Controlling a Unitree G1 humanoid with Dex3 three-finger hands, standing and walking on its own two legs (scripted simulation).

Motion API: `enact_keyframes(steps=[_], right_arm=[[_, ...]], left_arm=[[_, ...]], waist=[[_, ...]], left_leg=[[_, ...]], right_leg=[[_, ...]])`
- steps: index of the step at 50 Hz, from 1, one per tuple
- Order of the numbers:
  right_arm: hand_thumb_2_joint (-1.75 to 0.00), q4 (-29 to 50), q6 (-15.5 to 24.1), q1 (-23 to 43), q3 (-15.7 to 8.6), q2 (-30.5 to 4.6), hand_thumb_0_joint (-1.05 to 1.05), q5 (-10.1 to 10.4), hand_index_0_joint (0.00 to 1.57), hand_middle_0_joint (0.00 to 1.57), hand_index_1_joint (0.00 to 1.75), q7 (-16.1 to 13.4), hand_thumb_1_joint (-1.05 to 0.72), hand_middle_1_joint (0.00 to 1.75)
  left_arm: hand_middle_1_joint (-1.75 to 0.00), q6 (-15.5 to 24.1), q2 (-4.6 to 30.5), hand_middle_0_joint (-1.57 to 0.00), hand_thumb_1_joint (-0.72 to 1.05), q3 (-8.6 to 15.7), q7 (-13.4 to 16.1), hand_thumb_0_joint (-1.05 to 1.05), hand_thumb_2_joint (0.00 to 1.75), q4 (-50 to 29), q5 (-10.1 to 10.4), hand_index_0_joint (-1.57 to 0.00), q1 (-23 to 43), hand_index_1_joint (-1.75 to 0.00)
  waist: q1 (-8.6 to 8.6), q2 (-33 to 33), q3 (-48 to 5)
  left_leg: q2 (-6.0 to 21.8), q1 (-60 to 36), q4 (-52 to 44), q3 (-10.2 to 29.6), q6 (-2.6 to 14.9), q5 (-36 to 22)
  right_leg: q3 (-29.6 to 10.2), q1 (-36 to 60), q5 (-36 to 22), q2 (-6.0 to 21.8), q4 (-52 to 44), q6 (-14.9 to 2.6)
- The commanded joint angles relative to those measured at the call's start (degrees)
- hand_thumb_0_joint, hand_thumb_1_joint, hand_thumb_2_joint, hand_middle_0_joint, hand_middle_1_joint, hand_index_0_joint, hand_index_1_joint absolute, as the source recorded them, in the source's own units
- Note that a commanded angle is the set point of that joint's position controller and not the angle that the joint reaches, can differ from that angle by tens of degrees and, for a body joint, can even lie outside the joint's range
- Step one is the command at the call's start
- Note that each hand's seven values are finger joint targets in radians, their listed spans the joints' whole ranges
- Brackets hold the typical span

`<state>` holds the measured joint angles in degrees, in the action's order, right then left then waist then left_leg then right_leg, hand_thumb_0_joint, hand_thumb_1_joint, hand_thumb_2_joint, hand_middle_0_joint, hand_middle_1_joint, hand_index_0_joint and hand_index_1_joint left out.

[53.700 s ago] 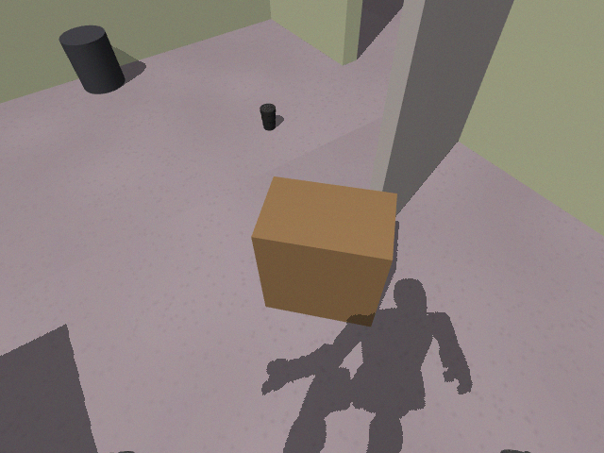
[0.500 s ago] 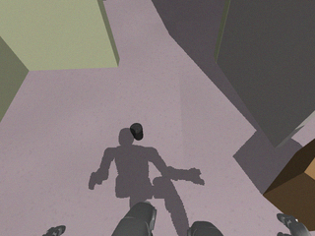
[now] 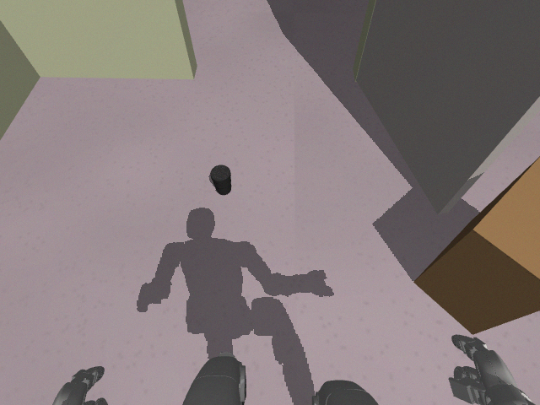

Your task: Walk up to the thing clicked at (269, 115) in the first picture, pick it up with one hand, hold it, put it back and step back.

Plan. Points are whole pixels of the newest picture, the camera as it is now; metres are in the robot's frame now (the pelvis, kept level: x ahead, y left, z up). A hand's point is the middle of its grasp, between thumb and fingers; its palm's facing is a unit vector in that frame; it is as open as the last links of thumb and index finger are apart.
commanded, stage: step back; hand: left
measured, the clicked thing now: (222, 181) +0.92 +0.24 -0.69
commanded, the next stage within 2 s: stand in 1.20 s
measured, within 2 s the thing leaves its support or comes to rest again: neither
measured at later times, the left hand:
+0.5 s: hand out of the picture -0.05 +0.29 -0.13, palm faces +0.06 -0.91 -0.41, open 7.4 cm
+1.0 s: hand out of the picture +0.01 +0.28 -0.14, palm faces +0.08 -0.93 -0.35, open 7.4 cm
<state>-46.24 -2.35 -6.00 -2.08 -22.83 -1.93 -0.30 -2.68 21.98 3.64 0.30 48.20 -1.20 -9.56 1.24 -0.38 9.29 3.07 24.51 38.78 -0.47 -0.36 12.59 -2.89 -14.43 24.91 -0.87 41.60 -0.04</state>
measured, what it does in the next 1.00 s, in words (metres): steps on the spot: left foot, then left foot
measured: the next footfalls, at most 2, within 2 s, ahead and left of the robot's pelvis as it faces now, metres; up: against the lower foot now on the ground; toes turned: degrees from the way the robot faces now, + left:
left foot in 0.32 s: -0.05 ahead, +0.13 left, +0.00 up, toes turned +3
left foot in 0.82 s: +0.01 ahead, +0.15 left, +0.00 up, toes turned +6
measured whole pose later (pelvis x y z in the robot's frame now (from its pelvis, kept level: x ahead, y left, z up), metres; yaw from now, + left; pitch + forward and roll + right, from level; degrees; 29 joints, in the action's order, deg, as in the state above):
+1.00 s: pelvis -0.04 +0.02 +0.02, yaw +4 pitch -2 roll -1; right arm -59.2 0.5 -6.0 -1.2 -19.5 -1.3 0.7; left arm 0.8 21.4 1.6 -0.1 58.7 -0.5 -8.9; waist 1.3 0.7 4.4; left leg 1.7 16.0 33.4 -0.8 -0.4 15.5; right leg -0.6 -12.1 18.0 0.6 32.2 1.0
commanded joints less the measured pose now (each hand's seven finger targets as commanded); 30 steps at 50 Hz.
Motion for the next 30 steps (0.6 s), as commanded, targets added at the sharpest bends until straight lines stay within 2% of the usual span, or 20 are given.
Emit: enact_keyframes(steps=[1,2,3,5,6,8,11,13,15,16,17,18,20,21,24,26,27,28,29,30], right_arm=[[-0.90,3.6,-0.3,-1.7,-2.9,-9.0,0.00,0.9,0.20,0.20,0.30,-0.4,-0.90,0.30],[-0.90,4.4,-0.7,1.6,-3.5,-9.4,0.00,0.8,0.20,0.20,0.30,-1.4,-0.90,0.30],[-0.90,3.8,-0.9,1.8,-4.6,-12.0,0.00,1.0,0.20,0.20,0.30,-1.5,-0.90,0.30],[-0.90,0.4,-0.3,-2.5,-4.2,-11.4,0.00,1.7,0.20,0.20,0.30,-1.2,-0.90,0.30],[-0.90,0.0,-0.1,-3.2,-4.0,-10.9,0.00,1.5,0.20,0.20,0.30,-1.1,-0.90,0.30],[-0.90,-0.5,0.5,-3.6,-3.9,-11.2,0.00,0.8,0.20,0.20,0.30,-0.5,-0.90,0.30],[-0.90,-0.3,1.3,-1.3,-4.1,-11.2,0.00,-0.1,0.20,0.20,0.30,0.4,-0.90,0.30],[-0.90,-2.2,2.0,-3.5,-4.3,-10.8,0.00,-0.1,0.20,0.20,0.30,0.9,-0.90,0.30],[-0.90,-5.6,2.8,-9.1,-4.7,-9.8,0.00,0.0,0.20,0.20,0.30,1.0,-0.90,0.30],[-0.90,-6.4,3.4,-10.8,-5.5,-11.3,0.00,-0.5,0.20,0.20,0.30,0.7,-0.90,0.30],[-0.90,-5.6,3.9,-9.9,-6.0,-15.9,0.00,-1.1,0.20,0.20,0.30,0.4,-0.90,0.30],[-0.90,-4.8,4.0,-7.7,-6.2,-19.3,0.00,-0.7,0.20,0.20,0.30,0.5,-0.90,0.30],[-0.90,-4.1,5.1,-1.3,-4.4,-14.0,0.00,-0.8,0.20,0.20,0.30,0.2,-0.90,0.30],[-0.90,-4.2,5.2,-1.6,-4.4,-13.4,0.00,-0.8,0.20,0.20,0.30,0.0,-0.90,0.30],[-0.90,-5.0,4.8,-3.5,-4.7,-13.7,0.00,-1.0,0.20,0.20,0.30,0.5,-0.90,0.30],[-0.90,-4.6,3.7,-2.0,-4.6,-13.1,0.00,-0.5,0.20,0.20,0.30,0.6,-0.90,0.30],[-0.90,-4.6,3.2,-2.4,-3.8,-10.4,0.00,-0.1,0.20,0.20,0.30,0.6,-0.90,0.30],[-0.90,-3.7,3.1,-3.3,-2.8,-7.0,0.00,0.4,0.20,0.20,0.30,0.5,-0.90,0.30],[-0.90,-3.4,3.0,-2.7,-2.7,-6.9,0.00,0.3,0.20,0.20,0.30,0.0,-0.90,0.30],[-0.90,-4.4,3.1,-3.7,-3.8,-10.3,0.00,-0.1,0.20,0.20,0.30,-0.5,-0.90,0.30]], left_arm=[[-0.30,3.3,16.1,-0.20,0.90,4.9,1.0,0.00,0.90,-0.4,-1.7,-0.20,-7.5,-0.30],[-0.30,3.0,23.1,-0.20,0.90,6.3,1.2,0.00,0.90,-2.2,-1.7,-0.20,-2.9,-0.30],[-0.30,3.6,22.2,-0.20,0.90,6.2,1.5,0.00,0.90,-3.3,-1.2,-0.20,0.5,-0.30],[-0.30,3.9,15.7,-0.20,0.90,4.2,1.8,0.00,0.90,-3.7,-1.1,-0.20,5.5,-0.30],[-0.30,3.9,14.9,-0.20,0.90,4.3,1.9,0.00,0.90,-3.1,-1.5,-0.20,5.0,-0.30],[-0.30,4.2,15.3,-0.20,0.90,4.5,1.5,0.00,0.90,-2.5,-1.7,-0.20,1.5,-0.30],[-0.30,4.2,16.6,-0.20,0.90,5.3,1.1,0.00,0.90,-1.5,-2.2,-0.20,-1.1,-0.30],[-0.30,4.0,17.1,-0.20,0.90,5.1,0.7,0.00,0.90,-1.2,-1.9,-0.20,0.7,-0.30],[-0.30,3.1,15.3,-0.20,0.90,3.8,0.3,0.00,0.90,-0.7,-1.6,-0.20,0.6,-0.30],[-0.30,2.9,11.8,-0.20,0.90,2.5,0.1,0.00,0.90,-0.5,-1.3,-0.20,-1.7,-0.30],[-0.30,3.2,8.0,-0.20,0.90,1.2,-0.1,0.00,0.90,-1.4,-0.2,-0.20,-0.2,-0.30],[-0.30,3.4,13.7,-0.20,0.90,3.1,0.3,0.00,0.90,-0.7,-0.5,-0.20,5.1,-0.30],[-0.30,3.8,12.4,-0.20,0.90,2.7,-0.7,0.00,0.90,1.3,0.3,-0.20,0.9,-0.30],[-0.30,3.9,11.8,-0.20,0.90,2.5,-0.9,0.00,0.90,2.1,0.2,-0.20,-0.2,-0.30],[-0.30,4.2,11.6,-0.20,0.90,2.9,-1.5,0.00,0.90,3.3,0.0,-0.20,-0.7,-0.30],[-0.30,4.9,10.2,-0.20,0.90,2.8,-0.9,0.00,0.90,4.8,-0.3,-0.20,-3.9,-0.30],[-0.30,5.4,10.6,-0.20,0.90,3.2,-0.4,0.00,0.90,5.9,-0.7,-0.20,-5.7,-0.30],[-0.30,5.9,13.9,-0.20,0.90,4.1,0.1,0.00,0.90,6.0,-1.3,-0.20,-6.4,-0.30],[-0.30,6.1,18.9,-0.20,0.90,5.0,0.2,0.00,0.90,5.9,-1.4,-0.20,-7.0,-0.30],[-0.30,6.3,20.0,-0.20,0.90,5.2,0.1,0.00,0.90,4.0,-1.4,-0.20,-3.5,-0.30]], waist=[[0.73,7.8,-12.3],[3.46,16.3,-10.0],[1.58,11.6,-5.7],[-2.05,2.5,-4.8],[-1.99,5.7,-5.3],[0.22,8.0,-6.5],[2.77,11.4,-6.2],[1.44,12.4,-6.0],[-1.29,8.9,-7.8],[-1.87,0.3,-9.1],[-2.50,-12.5,-8.6],[-4.05,-7.0,-2.9],[0.12,-2.4,-2.8],[-0.04,-4.6,-4.6],[-1.57,-9.5,-5.6],[0.99,-9.1,-6.2],[2.24,-4.3,-7.1],[2.35,5.2,-7.3],[3.48,12.0,-5.9],[2.36,7.9,-3.1]], left_leg=[[-2.5,9.4,8.3,5.7,3.40,10.9],[-6.8,6.1,20.8,8.9,0.89,22.8],[-4.4,3.7,28.2,15.0,0.28,21.1],[-8.2,4.5,31.4,12.8,0.41,13.7],[-8.1,4.0,30.7,10.8,-0.14,12.6],[-6.8,5.4,25.2,8.6,-1.10,12.2],[-3.8,4.7,9.8,5.6,-0.91,17.0],[-3.1,-4.8,-0.4,2.2,0.21,19.6],[-4.8,-18.0,-14.5,0.7,2.03,10.2],[-1.7,-24.3,-18.5,8.4,3.19,14.4],[12.5,-22.2,-27.1,33.0,8.74,33.5],[17.1,-6.9,-29.7,38.3,14.48,42.2],[11.1,-7.8,-24.9,25.1,11.26,27.4],[9.4,-9.7,-23.4,20.8,9.76,23.4],[7.6,-5.9,-22.3,16.6,8.99,22.4],[6.6,-2.6,-16.6,12.9,7.89,19.2],[4.3,0.3,-9.7,10.2,6.26,16.2],[-1.0,7.5,1.0,6.4,3.49,16.5],[-6.3,11.3,10.9,4.6,2.07,21.2],[-3.4,8.0,15.1,8.6,1.40,20.9]], right_leg=[[-18.1,11.3,-4.9,10.4,-20.4,-5.18],[-32.7,-5.7,-3.7,25.5,-25.6,-16.20],[-33.5,-12.9,-3.5,26.8,-25.9,-17.38],[-15.2,-8.9,-13.8,16.3,-18.1,-12.03],[-12.9,-8.4,-9.8,14.9,-18.1,-11.41],[-12.0,-2.5,-0.1,12.7,-18.3,-10.23],[-16.1,1.8,16.7,15.5,-21.5,-10.65],[-14.3,-4.2,17.5,15.9,-22.2,-9.99],[-7.9,-9.4,13.6,11.7,-15.3,-7.00],[-3.3,-15.3,11.9,7.7,-6.1,-4.94],[2.9,-24.2,8.6,0.8,4.9,-0.63],[-1.9,-19.0,8.3,3.2,9.5,-0.52],[-2.1,-13.9,0.6,4.1,9.3,-0.97],[-0.2,-12.7,-0.4,3.6,7.0,-1.19],[2.9,-4.1,1.1,1.6,-0.9,-0.68],[5.2,5.4,-4.6,0.0,-13.0,-1.51],[3.3,11.2,-6.2,-0.2,-17.5,-1.50],[-11.7,14.5,2.4,6.6,-22.4,-4.13],[-29.2,9.9,17.8,18.6,-29.9,-9.41],[-33.2,2.5,19.2,23.7,-30.2,-13.72]])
